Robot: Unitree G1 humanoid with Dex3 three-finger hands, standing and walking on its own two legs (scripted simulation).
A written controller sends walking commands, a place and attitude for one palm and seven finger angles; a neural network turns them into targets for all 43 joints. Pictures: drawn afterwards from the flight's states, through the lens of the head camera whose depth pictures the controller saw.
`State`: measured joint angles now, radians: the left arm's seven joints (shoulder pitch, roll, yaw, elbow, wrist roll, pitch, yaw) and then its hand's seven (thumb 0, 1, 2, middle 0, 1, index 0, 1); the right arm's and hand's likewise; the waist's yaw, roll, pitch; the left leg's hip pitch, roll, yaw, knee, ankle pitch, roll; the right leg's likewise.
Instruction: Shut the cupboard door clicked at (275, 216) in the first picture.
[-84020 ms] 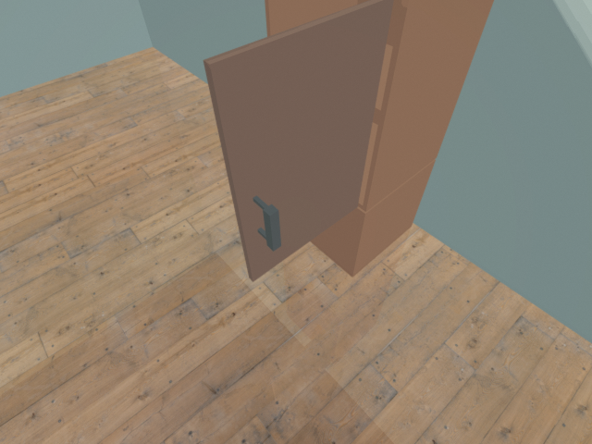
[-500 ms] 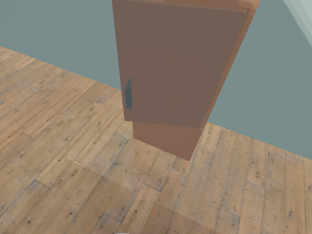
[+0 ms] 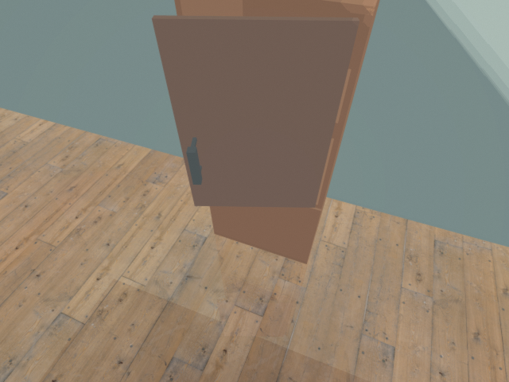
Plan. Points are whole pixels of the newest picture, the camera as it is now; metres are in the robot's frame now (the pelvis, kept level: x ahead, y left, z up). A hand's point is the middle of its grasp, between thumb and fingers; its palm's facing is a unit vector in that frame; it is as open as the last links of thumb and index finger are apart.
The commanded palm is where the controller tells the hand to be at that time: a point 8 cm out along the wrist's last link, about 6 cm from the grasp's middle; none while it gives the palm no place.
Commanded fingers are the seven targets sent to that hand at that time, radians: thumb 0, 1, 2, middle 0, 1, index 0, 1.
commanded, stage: come to a stop and stand still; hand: left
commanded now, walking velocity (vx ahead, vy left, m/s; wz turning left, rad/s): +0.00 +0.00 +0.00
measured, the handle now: (195, 161) +0.68 +0.20 -0.11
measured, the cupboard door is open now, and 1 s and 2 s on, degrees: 20 20 20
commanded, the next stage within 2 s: look again from close up in 0.82 s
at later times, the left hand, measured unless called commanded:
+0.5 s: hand out of the picture -0.02 +0.11 -0.17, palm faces +0.08 -0.99 -0.15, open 7.4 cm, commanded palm none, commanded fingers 0.00 0.90 0.90 -0.20 -0.30 -0.20 -0.30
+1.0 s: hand out of the picture +0.00 +0.12 -0.18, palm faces +0.08 -0.98 -0.16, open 7.4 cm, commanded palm none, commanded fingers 0.00 0.90 0.90 -0.20 -0.30 -0.20 -0.30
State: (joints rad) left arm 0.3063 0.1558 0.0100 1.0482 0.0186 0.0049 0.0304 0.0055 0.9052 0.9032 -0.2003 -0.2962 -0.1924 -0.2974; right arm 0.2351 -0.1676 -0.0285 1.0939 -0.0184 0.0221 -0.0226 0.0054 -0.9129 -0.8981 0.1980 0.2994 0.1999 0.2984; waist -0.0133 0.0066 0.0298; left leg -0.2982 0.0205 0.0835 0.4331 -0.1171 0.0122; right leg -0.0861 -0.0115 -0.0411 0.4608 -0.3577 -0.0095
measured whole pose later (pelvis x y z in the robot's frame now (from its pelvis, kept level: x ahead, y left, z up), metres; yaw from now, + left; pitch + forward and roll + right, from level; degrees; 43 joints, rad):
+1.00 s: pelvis +0.05 -0.03 +0.00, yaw +1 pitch -1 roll +1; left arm 0.38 0.10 0.01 1.10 0.01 -0.02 0.05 0.01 0.90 0.90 -0.20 -0.30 -0.19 -0.30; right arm 0.23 -0.14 -0.01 1.15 -0.01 0.00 -0.05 0.01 -0.93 -0.90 0.20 0.30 0.20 0.30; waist 0.02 -0.04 0.05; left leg -0.25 0.04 0.06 0.49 -0.22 -0.03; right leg 0.02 0.01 -0.06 0.40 -0.40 -0.04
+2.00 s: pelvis +0.11 +0.03 +0.00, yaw +0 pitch -1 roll +0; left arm 0.36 0.14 0.06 1.12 0.03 0.00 0.01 0.01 0.91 0.90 -0.20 -0.30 -0.19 -0.30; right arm 0.36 -0.09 -0.01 1.12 -0.03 -0.08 -0.05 0.00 -0.91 -0.90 0.20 0.30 0.20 0.30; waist -0.01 -0.06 0.06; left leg -0.16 0.01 0.14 0.50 -0.33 0.05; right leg -0.44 -0.05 -0.04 1.23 -0.38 -0.02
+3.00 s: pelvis +0.21 +0.03 +0.00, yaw +3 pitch +0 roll -1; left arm 0.26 0.21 0.07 1.04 0.03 0.05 0.03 0.01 0.91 0.90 -0.20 -0.30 -0.19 -0.30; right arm 0.14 -0.13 -0.03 0.99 -0.02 0.01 -0.04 -0.01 -0.93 -0.90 0.20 0.30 0.20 0.30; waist 0.06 -0.06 0.08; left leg -0.22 -0.02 0.08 0.48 -0.25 0.07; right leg -0.43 -0.03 0.00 0.97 -0.41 0.03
